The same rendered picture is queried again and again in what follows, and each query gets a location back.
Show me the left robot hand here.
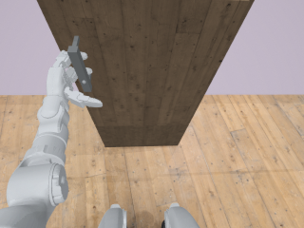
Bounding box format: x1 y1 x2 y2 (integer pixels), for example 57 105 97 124
46 50 103 108

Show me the cupboard door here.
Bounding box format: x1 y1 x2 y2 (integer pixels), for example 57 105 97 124
43 0 250 126

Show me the left robot thigh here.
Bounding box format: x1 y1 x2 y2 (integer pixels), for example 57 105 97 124
98 207 127 228

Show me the handle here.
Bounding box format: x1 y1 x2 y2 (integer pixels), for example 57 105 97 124
67 35 92 92

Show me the robot left forearm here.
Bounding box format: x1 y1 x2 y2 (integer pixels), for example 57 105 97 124
6 95 70 206

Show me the left robot shin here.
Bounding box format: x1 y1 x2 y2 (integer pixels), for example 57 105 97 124
110 203 121 209

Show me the left robot upper arm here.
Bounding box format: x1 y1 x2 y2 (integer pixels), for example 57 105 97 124
0 162 68 228

